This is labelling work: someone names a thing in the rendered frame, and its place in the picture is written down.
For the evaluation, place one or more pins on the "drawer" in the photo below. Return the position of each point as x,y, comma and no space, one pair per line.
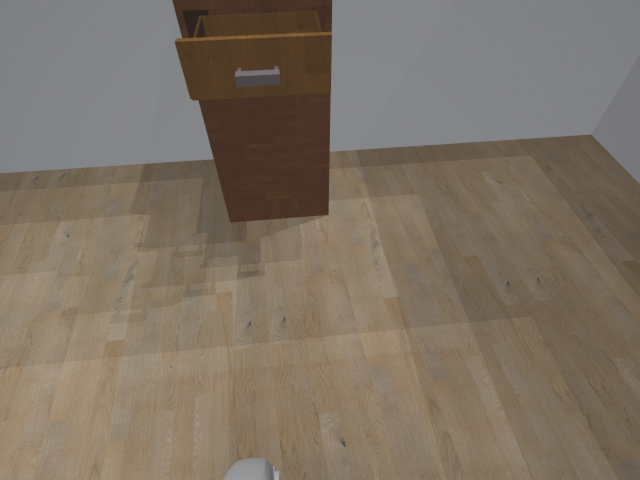
293,41

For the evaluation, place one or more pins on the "cabinet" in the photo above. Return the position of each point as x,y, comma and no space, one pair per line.
272,160

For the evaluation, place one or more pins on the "handle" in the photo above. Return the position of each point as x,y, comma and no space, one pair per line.
264,100
257,77

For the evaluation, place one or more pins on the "left robot thigh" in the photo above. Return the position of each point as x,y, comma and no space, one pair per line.
252,469

